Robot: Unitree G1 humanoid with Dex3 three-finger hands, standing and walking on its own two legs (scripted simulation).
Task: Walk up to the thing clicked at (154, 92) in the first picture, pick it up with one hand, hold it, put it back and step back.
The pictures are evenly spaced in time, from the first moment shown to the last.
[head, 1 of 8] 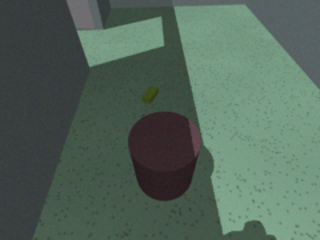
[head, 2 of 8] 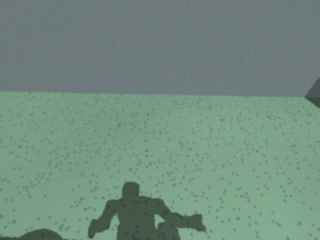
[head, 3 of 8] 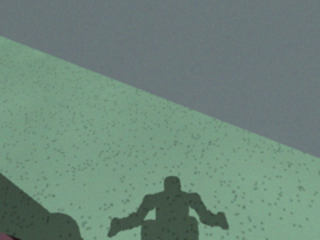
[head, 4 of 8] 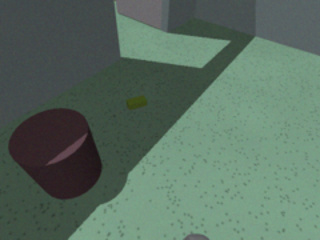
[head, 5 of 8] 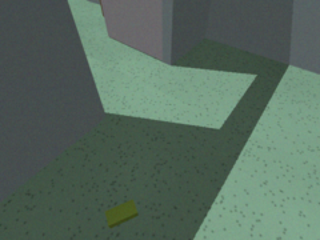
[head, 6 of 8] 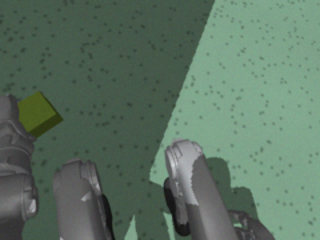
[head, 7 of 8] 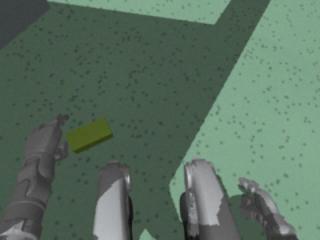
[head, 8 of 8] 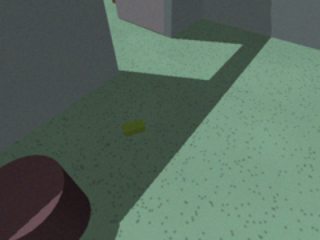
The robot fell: no
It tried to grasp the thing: yes
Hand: left
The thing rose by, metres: 0.66
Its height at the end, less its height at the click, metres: +0.00
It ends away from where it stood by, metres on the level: 0.00
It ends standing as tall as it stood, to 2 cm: yes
